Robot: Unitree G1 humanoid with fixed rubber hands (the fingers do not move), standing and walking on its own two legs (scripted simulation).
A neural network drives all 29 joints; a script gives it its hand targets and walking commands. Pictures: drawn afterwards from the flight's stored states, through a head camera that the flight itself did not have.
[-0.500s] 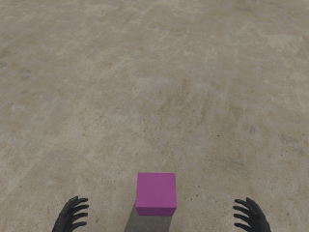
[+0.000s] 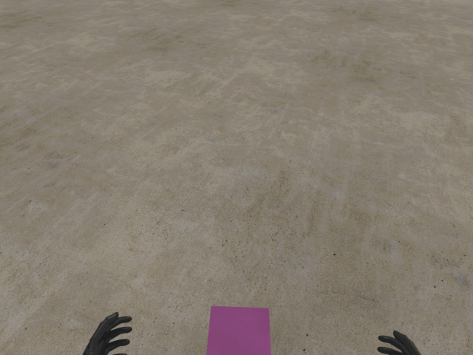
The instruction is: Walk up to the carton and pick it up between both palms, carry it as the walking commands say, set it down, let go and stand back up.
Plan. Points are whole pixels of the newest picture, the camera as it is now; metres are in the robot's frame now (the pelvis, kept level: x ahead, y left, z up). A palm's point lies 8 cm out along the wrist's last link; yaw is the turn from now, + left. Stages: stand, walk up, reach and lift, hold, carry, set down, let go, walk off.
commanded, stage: stand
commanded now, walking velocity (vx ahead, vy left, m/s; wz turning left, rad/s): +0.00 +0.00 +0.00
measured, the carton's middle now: (238, 346) +0.35 +0.03 -0.64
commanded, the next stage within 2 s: none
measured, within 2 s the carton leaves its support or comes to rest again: neither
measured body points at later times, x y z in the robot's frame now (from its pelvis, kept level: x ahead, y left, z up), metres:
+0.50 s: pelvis +0.00 +0.00 +0.00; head -0.05 +0.01 +0.45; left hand +0.15 +0.26 -0.07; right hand +0.15 -0.28 -0.07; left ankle +0.00 +0.09 -0.73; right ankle -0.02 -0.10 -0.73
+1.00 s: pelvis -0.01 +0.00 +0.00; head -0.07 +0.01 +0.45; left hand +0.14 +0.26 -0.06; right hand +0.13 -0.29 -0.07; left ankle +0.00 +0.09 -0.73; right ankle -0.02 -0.10 -0.73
